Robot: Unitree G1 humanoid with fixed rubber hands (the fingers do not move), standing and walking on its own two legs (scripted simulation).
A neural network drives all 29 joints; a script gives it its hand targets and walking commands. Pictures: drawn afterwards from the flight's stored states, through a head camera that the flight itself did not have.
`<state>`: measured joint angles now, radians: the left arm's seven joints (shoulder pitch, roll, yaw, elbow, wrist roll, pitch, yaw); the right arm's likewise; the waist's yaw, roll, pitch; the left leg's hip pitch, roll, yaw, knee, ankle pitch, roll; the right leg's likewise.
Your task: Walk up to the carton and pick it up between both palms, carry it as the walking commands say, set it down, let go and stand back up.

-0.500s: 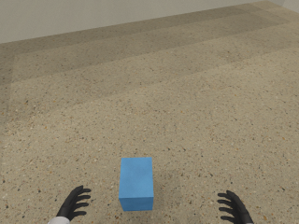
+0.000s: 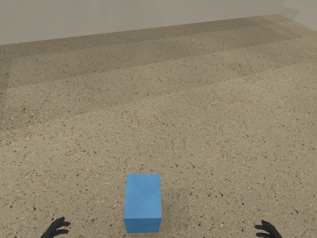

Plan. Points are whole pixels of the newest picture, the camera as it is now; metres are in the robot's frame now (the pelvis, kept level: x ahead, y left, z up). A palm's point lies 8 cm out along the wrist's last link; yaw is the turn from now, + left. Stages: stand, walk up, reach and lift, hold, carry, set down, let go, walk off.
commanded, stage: stand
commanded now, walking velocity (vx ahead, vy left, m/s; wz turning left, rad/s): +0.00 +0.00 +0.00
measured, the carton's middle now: (143, 204) +0.43 +0.07 -0.63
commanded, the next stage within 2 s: none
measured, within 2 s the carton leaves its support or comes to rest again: neither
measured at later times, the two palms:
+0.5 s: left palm out of the picture +0.11 +0.31 -0.10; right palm out of the picture +0.10 -0.29 -0.09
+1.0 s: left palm out of the picture +0.07 +0.32 -0.10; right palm out of the picture +0.07 -0.30 -0.09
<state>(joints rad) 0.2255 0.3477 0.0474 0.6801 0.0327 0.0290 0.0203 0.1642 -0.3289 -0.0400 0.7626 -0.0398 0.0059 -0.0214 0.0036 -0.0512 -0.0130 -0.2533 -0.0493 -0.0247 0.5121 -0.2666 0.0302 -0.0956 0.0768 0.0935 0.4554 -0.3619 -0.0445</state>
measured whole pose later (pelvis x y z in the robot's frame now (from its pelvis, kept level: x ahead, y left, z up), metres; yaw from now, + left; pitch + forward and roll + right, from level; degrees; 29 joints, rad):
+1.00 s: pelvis -0.02 +0.01 +0.01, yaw -1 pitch -2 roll +0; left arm 0.19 0.38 0.00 0.95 0.02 0.00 0.03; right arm 0.12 -0.36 -0.03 1.03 -0.02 -0.01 -0.02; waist -0.01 -0.03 0.01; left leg -0.16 -0.06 0.00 0.37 -0.17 0.05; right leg -0.02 0.05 0.12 0.33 -0.27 -0.02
